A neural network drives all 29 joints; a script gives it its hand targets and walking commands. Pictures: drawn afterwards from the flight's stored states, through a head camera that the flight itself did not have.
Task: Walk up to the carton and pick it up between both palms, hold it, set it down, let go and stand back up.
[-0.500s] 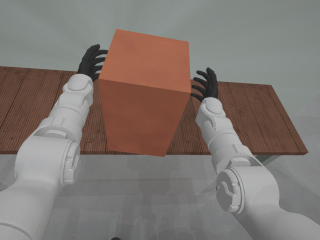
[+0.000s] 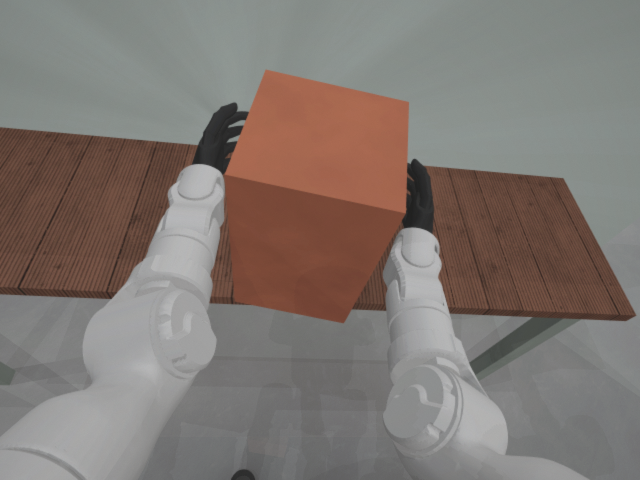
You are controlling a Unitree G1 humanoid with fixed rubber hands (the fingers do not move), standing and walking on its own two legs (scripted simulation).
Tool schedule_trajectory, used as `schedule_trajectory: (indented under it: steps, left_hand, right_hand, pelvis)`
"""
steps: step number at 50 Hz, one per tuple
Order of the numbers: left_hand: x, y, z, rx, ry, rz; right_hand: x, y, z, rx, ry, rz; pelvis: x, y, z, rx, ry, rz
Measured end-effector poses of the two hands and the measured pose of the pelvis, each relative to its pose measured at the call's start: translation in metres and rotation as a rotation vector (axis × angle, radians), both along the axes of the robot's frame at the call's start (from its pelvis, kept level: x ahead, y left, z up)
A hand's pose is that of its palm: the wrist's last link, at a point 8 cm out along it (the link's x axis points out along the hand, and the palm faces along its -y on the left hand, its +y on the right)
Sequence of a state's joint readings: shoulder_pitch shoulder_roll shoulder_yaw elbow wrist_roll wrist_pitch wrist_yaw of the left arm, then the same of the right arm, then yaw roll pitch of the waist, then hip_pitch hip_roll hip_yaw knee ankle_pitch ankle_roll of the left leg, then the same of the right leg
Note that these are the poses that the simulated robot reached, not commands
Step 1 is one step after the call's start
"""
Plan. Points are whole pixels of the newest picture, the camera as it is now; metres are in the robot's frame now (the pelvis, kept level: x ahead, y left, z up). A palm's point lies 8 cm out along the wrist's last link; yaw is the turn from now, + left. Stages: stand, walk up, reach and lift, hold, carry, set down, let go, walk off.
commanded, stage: reach and lift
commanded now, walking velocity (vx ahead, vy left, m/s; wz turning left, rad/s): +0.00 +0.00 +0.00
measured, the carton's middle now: (310, 214) +0.43 +0.03 +0.05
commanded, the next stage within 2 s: none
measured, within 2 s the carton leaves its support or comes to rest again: leaves its support in 1.26 s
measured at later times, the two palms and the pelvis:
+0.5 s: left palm (207, 171) +0.44 +0.16 +0.10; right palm (412, 227) +0.40 -0.10 +0.09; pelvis +0.00 +0.00 +0.00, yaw +1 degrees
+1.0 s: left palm (207, 173) +0.44 +0.16 +0.10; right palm (412, 229) +0.39 -0.10 +0.09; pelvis +0.00 +0.00 +0.00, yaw +1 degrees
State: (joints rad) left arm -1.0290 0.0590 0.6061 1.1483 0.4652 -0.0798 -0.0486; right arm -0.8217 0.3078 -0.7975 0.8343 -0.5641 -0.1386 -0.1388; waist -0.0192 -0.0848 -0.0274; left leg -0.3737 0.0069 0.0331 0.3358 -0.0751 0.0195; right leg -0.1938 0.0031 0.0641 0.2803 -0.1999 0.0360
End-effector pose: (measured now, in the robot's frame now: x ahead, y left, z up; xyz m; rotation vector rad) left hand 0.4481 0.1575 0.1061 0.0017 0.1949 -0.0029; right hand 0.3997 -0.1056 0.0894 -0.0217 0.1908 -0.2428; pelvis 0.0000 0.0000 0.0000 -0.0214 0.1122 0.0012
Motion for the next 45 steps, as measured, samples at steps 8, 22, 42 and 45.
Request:
schedule_trajectory:
  steps: [8,22,42,45]
  left_hand:
    - [-0.012,0.004,-0.003,-0.007,0.011,0.012]
    - [-0.009,0.003,-0.003,0.003,0.034,0.011]
    - [-0.006,0.004,-0.005,0.014,0.022,0.006]
    - [-0.008,0.004,-0.005,0.011,0.018,0.009]
  right_hand:
    - [-0.009,0.003,0.000,-0.015,0.011,0.013]
    - [-0.006,0.003,-0.001,-0.021,0.023,0.013]
    - [-0.005,0.003,-0.003,-0.010,-0.002,0.004]
    - [-0.006,0.003,-0.003,-0.011,-0.008,0.006]
  pelvis:
    - [-0.005,-0.003,0.001,0.000,-0.038,0.003]
    - [-0.005,0.000,0.001,0.002,-0.019,0.009]
    - [0.000,0.002,0.001,-0.002,-0.015,0.013]
    - [-0.001,0.000,0.001,-0.003,-0.015,0.015]
